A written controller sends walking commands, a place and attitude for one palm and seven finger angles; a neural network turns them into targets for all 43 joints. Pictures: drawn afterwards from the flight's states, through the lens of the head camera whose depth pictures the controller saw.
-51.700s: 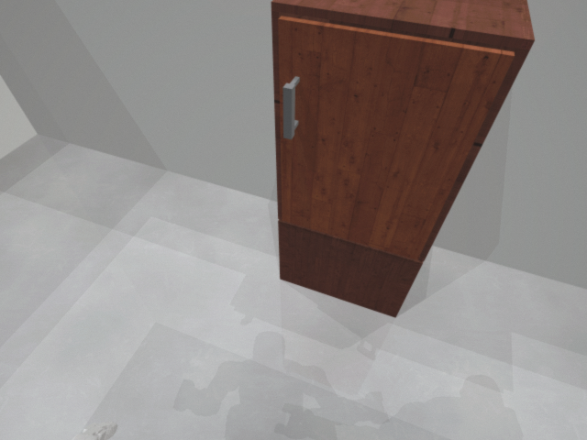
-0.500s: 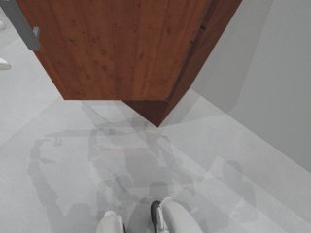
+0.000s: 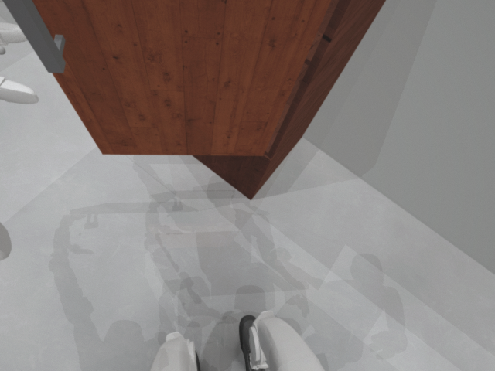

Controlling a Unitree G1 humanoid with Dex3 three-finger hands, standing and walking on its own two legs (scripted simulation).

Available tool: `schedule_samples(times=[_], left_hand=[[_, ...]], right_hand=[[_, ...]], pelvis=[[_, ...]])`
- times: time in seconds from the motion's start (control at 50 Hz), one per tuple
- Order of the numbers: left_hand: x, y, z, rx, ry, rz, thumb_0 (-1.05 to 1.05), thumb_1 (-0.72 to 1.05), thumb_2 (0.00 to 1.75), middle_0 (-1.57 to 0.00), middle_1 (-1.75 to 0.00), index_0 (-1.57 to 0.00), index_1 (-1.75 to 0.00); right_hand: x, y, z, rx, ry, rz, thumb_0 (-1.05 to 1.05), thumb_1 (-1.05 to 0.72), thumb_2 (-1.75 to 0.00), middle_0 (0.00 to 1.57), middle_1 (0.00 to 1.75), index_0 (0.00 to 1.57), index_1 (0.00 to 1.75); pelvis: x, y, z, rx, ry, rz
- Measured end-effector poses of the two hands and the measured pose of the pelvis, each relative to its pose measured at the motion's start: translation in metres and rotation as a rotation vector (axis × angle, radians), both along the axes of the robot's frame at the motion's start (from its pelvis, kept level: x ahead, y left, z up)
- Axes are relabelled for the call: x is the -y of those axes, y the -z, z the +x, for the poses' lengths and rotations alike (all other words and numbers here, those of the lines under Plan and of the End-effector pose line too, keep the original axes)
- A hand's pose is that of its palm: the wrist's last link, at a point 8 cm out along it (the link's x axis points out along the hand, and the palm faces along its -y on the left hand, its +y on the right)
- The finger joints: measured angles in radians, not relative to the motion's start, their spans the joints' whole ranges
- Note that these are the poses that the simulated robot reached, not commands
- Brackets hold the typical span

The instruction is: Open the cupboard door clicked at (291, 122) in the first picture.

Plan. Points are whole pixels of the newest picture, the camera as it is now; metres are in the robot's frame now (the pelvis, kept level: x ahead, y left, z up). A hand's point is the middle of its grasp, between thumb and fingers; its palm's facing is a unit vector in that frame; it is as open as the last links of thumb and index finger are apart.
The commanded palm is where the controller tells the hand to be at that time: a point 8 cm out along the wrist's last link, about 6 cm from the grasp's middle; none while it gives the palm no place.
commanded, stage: slide the fingers in behind the handle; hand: left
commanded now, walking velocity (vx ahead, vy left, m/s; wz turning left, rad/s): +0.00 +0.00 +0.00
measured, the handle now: (39, 20) +0.60 +0.21 +0.11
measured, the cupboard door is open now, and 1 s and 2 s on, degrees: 41 40 41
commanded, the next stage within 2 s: close the thumb around the handle in 1.28 s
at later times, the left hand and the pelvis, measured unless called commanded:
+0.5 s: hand (34, 50) +0.54 +0.21 +0.11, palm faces -0.05 -1.00 -0.03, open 14.0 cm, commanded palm +0.53 +0.25 +0.10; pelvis +0.01 -0.01 +0.01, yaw +0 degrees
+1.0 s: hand (54, 53) +0.54 +0.19 +0.11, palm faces -0.03 -1.00 -0.03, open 14.1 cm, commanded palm +0.52 +0.23 +0.10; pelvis +0.00 -0.01 +0.01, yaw +0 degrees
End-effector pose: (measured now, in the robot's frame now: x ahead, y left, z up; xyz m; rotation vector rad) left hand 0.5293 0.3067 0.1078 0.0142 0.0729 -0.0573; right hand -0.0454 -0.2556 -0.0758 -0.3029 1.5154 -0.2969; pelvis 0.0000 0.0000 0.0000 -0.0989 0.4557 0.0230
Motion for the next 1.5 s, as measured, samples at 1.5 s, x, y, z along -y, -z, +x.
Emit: schedule_samples(times=[1.5], left_hand=[[0.050,-0.005,-0.014,0.030,-0.020,0.008,-0.01,-0.45,0.32,-0.30,-1.20,-0.30,-1.20]], right_hand=[[0.010,0.004,0.011,0.082,-0.004,0.038,0.01,-0.90,-0.90,0.20,0.30,0.21,0.30]], pelvis=[[0.007,-0.008,0.001,0.057,0.013,0.029]])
